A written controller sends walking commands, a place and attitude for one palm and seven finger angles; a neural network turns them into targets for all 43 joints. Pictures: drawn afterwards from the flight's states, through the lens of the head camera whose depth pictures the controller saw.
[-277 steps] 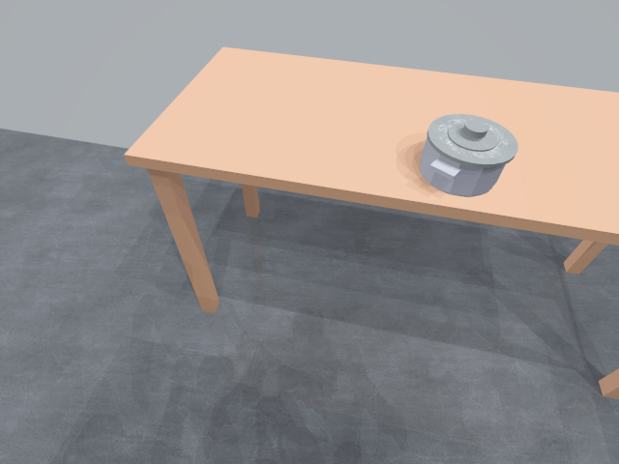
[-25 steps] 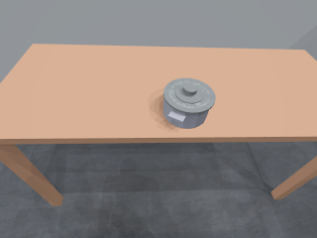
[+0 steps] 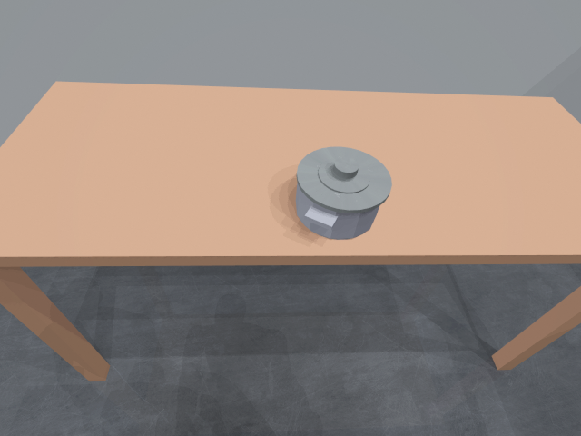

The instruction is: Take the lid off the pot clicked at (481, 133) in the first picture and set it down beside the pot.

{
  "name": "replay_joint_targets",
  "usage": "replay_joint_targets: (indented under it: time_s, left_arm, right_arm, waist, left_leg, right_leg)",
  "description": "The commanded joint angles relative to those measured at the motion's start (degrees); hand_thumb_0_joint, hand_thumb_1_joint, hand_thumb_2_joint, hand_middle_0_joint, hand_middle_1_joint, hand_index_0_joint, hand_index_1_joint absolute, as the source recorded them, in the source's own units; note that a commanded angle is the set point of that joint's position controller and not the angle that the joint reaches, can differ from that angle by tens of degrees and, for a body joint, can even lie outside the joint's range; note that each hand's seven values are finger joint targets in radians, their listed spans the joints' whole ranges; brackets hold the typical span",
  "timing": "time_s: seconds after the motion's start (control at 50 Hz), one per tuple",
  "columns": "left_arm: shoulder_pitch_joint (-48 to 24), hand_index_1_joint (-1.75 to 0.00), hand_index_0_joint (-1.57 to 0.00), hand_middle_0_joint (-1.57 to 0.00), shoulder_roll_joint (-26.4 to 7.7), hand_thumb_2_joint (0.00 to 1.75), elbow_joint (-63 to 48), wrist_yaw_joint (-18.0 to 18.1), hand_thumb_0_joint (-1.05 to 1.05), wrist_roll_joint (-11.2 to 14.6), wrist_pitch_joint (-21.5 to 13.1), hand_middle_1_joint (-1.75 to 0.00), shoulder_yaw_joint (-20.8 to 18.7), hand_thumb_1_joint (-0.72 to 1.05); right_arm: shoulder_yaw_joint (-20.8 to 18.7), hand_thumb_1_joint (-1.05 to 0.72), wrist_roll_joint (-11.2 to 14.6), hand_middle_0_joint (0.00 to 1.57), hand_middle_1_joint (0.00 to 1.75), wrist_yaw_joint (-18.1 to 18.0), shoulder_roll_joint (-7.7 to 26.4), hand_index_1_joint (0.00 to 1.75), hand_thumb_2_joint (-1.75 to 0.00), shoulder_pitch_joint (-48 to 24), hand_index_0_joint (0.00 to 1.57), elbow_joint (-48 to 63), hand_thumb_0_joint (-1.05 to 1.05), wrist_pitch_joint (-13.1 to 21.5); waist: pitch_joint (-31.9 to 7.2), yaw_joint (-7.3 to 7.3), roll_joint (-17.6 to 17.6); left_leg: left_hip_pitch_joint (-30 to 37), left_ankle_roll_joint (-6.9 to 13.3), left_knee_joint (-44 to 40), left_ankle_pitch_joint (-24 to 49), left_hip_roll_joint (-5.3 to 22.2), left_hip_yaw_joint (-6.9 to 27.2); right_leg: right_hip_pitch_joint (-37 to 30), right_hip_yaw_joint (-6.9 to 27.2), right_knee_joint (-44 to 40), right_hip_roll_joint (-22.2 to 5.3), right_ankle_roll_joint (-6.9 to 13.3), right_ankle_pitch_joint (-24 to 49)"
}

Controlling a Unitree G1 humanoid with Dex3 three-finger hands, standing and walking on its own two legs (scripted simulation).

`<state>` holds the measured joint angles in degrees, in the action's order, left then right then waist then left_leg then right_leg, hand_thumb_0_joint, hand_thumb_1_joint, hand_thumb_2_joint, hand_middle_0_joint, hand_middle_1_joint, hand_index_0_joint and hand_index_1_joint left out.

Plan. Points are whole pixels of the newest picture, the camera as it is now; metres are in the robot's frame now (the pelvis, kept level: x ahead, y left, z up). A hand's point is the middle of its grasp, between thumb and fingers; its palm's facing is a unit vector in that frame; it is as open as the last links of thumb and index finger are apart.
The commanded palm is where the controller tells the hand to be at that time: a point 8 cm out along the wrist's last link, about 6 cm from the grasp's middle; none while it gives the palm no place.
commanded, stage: shuffle to correct the standing spot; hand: left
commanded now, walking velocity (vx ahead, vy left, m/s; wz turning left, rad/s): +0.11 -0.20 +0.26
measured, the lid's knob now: (345, 167) +0.55 -0.07 +0.07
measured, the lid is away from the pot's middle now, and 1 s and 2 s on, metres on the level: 0.00 0.00 0.00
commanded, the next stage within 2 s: come to a stop and stand still in 1.32 s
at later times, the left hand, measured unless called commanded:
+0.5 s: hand out of the picture +0.01 +0.09 -0.20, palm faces +0.13 -0.99 -0.11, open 7.3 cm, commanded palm none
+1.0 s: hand out of the picture +0.13 +0.04 -0.21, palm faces +0.05 -0.99 -0.11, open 7.4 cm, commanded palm none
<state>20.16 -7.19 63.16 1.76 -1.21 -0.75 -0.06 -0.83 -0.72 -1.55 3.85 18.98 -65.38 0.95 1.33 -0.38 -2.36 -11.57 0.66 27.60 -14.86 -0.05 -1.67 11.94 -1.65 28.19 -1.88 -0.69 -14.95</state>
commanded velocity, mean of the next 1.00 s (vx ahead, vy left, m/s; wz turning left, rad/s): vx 0.04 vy -0.20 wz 0.04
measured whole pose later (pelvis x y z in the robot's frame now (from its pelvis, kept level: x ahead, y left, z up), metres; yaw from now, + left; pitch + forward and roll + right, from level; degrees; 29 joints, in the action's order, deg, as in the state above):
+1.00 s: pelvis +0.11 -0.13 -0.02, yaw +2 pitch -2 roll -1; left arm 16.6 -11.3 54.9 1.5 -1.3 2.8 -2.4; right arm -0.9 -0.8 -3.5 5.2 8.9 -56.2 0.7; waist 6.6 -0.4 -6.8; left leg -18.0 6.1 39.4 -18.9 -0.7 -7.7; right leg 18.5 -2.5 60.6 7.8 0.6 -29.2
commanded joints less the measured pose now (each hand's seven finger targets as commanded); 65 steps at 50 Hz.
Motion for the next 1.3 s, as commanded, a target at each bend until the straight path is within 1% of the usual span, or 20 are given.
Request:
replay_joint_targets:
  time_s: [0.0,0.1,0.26,0.36,0.44,0.48,0.52,0.54,0.56,0.58,0.68,0.82,0.86,0.88,0.9,0.92,0.94,1.0,1.08,1.28]
  left_arm:
    - [5.69,-0.3,-0.2,-0.2,-3.06,0.9,-1.49,0.11,0.0,-0.34,-0.12,-0.3,-0.95,0.9]
    - [7.09,-0.3,-0.2,-0.2,-3.28,0.9,-1.68,-0.03,0.0,-0.33,-0.28,-0.3,-1.36,0.9]
    - [9.21,-0.3,-0.2,-0.2,-5.21,0.9,-1.39,0.21,0.0,-0.1,-0.18,-0.3,-2.65,0.9]
    - [6.95,-0.3,-0.2,-0.2,-4.48,0.9,-3.05,-0.09,0.0,-0.1,0.69,-0.3,-2.89,0.9]
    - [2.44,-0.3,-0.2,-0.2,-3.9,0.9,-6.28,-0.3,0.0,0.24,1.0,-0.3,-3.4,0.9]
    - [1.28,-0.3,-0.2,-0.2,-4.25,0.9,-7.37,-0.78,0.0,0.25,1.58,-0.3,-3.98,0.9]
    - [5.92,-0.3,-0.2,-0.2,-4.2,0.9,-6.38,-1.27,0.0,0.14,1.16,-0.3,-4.43,0.9]
    - [9.72,-0.3,-0.2,-0.2,-6.55,0.9,-5.22,-1.29,0.0,-0.05,0.82,-0.3,-5.0,0.9]
    - [13.19,-0.3,-0.2,-0.2,-10.8,0.9,-4.21,-0.68,0.0,-0.76,0.82,-0.3,-6.03,0.9]
    - [13.07,-0.3,-0.2,-0.2,-10.92,0.9,-4.18,-0.68,0.0,-0.55,1.15,-0.3,-4.72,0.9]
    - [3.23,-0.3,-0.2,-0.2,-7.5,0.9,-9.52,0.62,0.0,-1.06,1.33,-0.3,-3.84,0.9]
    - [0.17,-0.3,-0.2,-0.2,-9.21,0.9,-11.94,0.96,0.0,-1.59,1.41,-0.3,-4.04,0.9]
    - [-1.82,-0.3,-0.2,-0.2,-9.88,0.9,-12.74,0.63,0.0,-0.82,1.43,-0.3,-3.94,0.9]
    - [-3.59,-0.3,-0.2,-0.2,-10.37,0.9,-13.05,0.46,0.0,-0.17,1.29,-0.3,-3.94,0.9]
    - [-2.7,-0.3,-0.2,-0.2,-9.22,0.9,-13.48,0.22,0.0,0.48,1.1,-0.3,-3.62,0.9]
    - [0.44,-0.3,-0.2,-0.2,-7.22,0.9,-13.33,-0.02,0.0,0.9,1.16,-0.3,-3.09,0.9]
    - [1.32,-0.3,-0.2,-0.2,-10.87,0.9,-14.44,0.26,0.0,0.44,1.97,-0.3,-3.86,0.9]
    - [-2.69,-0.3,-0.2,-0.2,-9.41,0.9,-13.4,-0.81,0.0,-1.2,3.57,-0.3,-4.07,0.9]
    - [0.32,-0.3,-0.2,-0.2,-6.97,0.9,-11.54,-1.37,0.0,-1.04,4.66,-0.3,-3.45,0.9]
    - [-3.43,-0.3,-0.2,-0.2,-6.87,0.9,-12.79,-1.91,0.0,-0.15,3.62,-0.3,-2.54,0.9]
  right_arm:
    - [-1.81,-0.9,-0.14,0.2,0.3,-0.03,6.96,0.3,-0.9,3.49,0.2,1.79,0.0,0.03]
    - [-2.37,-0.9,-0.26,0.2,0.3,-0.24,6.9,0.3,-0.9,3.93,0.2,2.54,0.0,0.02]
    - [-2.0,-0.9,-0.21,0.2,0.3,-1.1,4.57,0.3,-0.9,3.59,0.2,2.6,0.0,0.25]
    - [-2.55,-0.9,-0.37,0.2,0.3,-1.77,7.09,0.3,-0.9,3.81,0.2,1.59,0.0,0.26]
    - [-3.8,-0.9,-1.01,0.2,0.3,-2.83,12.11,0.3,-0.9,7.61,0.2,0.41,0.0,-0.5]
    - [-4.02,-0.9,-1.33,0.2,0.3,-2.86,12.99,0.3,-0.9,4.4,0.2,1.83,0.0,-0.45]
    - [-4.04,-0.9,-1.01,0.2,0.3,-2.79,13.51,0.3,-0.9,-0.86,0.2,3.87,0.0,-0.31]
    - [-3.99,-0.9,-0.49,0.2,0.3,-2.66,12.28,0.3,-0.9,-1.52,0.2,4.68,0.0,-0.17]
    - [-3.78,-0.9,0.18,0.2,0.3,-2.55,9.53,0.3,-0.9,-2.2,0.2,6.22,0.0,-0.21]
    - [-3.86,-0.9,0.12,0.2,0.3,-2.78,8.97,0.3,-0.9,-3.55,0.2,6.9,0.0,-0.77]
    - [-3.82,-0.9,-0.36,0.2,0.3,-1.63,8.05,0.3,-0.9,-6.33,0.2,6.78,0.0,-1.59]
    - [-2.92,-0.9,0.17,0.2,0.3,-1.51,7.63,0.3,-0.9,-6.37,0.2,8.62,0.0,-1.34]
    - [-2.61,-0.9,0.43,0.2,0.3,-1.87,8.0,0.3,-0.9,-2.25,0.2,7.77,0.0,-0.98]
    - [-2.54,-0.9,0.38,0.2,0.3,-2.16,8.53,0.3,-0.9,3.55,0.2,6.15,0.0,-0.62]
    - [-2.62,-0.9,-0.19,0.2,0.3,-2.9,11.29,0.3,-0.9,8.54,0.2,5.2,0.0,-0.19]
    - [-2.8,-0.9,-0.28,0.2,0.3,-3.4,13.77,0.3,-0.9,7.85,0.2,5.85,0.0,-0.47]
    - [-2.78,-0.9,0.21,0.2,0.3,-2.7,15.64,0.3,-0.9,5.99,0.2,8.38,0.0,-1.13]
    - [-1.93,-0.9,-0.51,0.2,0.3,-2.57,12.49,0.3,-0.9,-7.37,0.2,11.43,0.0,0.42]
    - [-2.62,-0.9,-0.56,0.2,0.3,-1.41,12.93,0.3,-0.9,-6.53,0.2,11.5,0.0,0.98]
    - [-5.79,-0.9,-1.01,0.2,0.3,-0.09,17.27,0.3,-0.9,-3.35,0.2,11.31,0.0,-1.67]
  waist:
    - [7.24,0.75,7.19]
    - [6.66,0.75,4.64]
    - [2.27,0.47,-4.85]
    - [1.7,-0.81,5.75]
    - [2.55,-2.29,18.17]
    - [4.45,-0.98,16.49]
    - [1.29,2.86,12.48]
    - [-1.15,4.24,3.2]
    - [-2.54,5.33,-13.88]
    - [-2.39,5.02,-15.72]
    - [2.84,2.1,-3.19]
    - [0.57,0.41,-2.0]
    - [-1.26,-2.29,-0.09]
    - [-3.35,-5.2,1.69]
    - [-6.06,-6.49,8.83]
    - [-5.68,-4.65,19.5]
    - [-7.09,-3.63,12.7]
    - [4.1,2.62,7.2]
    - [-0.48,3.54,6.92]
    - [-2.83,-0.62,14.9]
  left_leg:
    - [-7.69,3.68,-12.87,-16.92,7.87,11.84]
    - [-8.25,4.11,-8.63,-10.52,6.81,11.63]
    - [-7.88,1.72,8.52,4.71,1.8,1.2]
    - [0.24,3.32,4.14,17.99,7.54,5.79]
    - [9.43,10.42,-1.53,41.85,19.84,19.6]
    - [4.09,9.41,-2.32,35.52,19.59,18.06]
    - [-0.55,4.68,3.76,29.02,14.71,10.94]
    - [-6.6,1.76,11.51,22.59,9.37,4.43]
    - [-18.16,-1.17,25.18,-2.73,0.87,-4.2]
    - [-21.7,-1.45,32.66,-23.27,-1.11,-1.76]
    - [-21.28,-1.14,39.26,-15.81,1.61,-1.96]
    - [-14.4,-0.1,21.74,-12.37,0.87,-2.88]
    - [-4.51,0.97,10.2,-4.76,0.12,-3.55]
    - [4.29,2.24,1.12,4.92,0.78,-1.8]
    - [13.09,6.68,-4.78,19.82,9.5,8.8]
    - [16.85,15.3,-5.15,46.44,25.31,28.33]
    - [13.7,20.05,-3.42,51.62,29.96,30.79]
    - [-2.94,13.43,-8.31,31.63,20.22,18.21]
    - [-3.01,8.25,-7.92,24.78,13.92,5.21]
    - [-3.57,5.6,-6.54,-1.77,15.41,9.21]
  right_leg:
    - [3.92,-1.49,-1.52,-1.08,1.84,-6.03]
    - [3.11,-0.9,-2.35,-2.0,2.44,-4.16]
    - [-3.35,4.57,-5.18,-7.42,7.16,11.91]
    - [2.51,-1.6,3.49,-2.88,5.18,16.99]
    - [15.62,-2.92,15.55,1.17,2.54,-15.42]
    - [14.26,-0.1,16.26,0.12,3.01,-17.18]
    - [3.73,-1.59,1.98,0.49,2.23,-3.74]
    - [-6.94,-0.25,-4.02,-0.66,1.94,10.68]
    - [-15.7,10.42,-6.75,-10.12,4.16,31.84]
    - [-16.4,12.15,-5.9,-13.1,7.98,45.19]
    - [-6.93,7.7,-5.26,-9.57,15.33,38.13]
    - [-6.97,8.66,-4.61,-9.39,14.87,39.41]
    - [-3.66,6.49,-0.06,-7.35,10.25,45.43]
    - [-1.23,4.93,7.66,-5.47,6.12,46.48]
    - [4.53,2.83,22.11,-0.62,0.71,30.86]
    - [18.55,1.48,41.91,7.15,-4.24,-16.62]
    - [18.11,9.28,52.42,5.75,-2.1,-20.61]
    - [20.61,9.07,53.53,3.13,-0.84,-10.88]
    - [18.44,5.88,51.04,2.33,-2.57,-4.07]
    - [7.65,-0.41,9.48,-0.39,-1.89,-8.83]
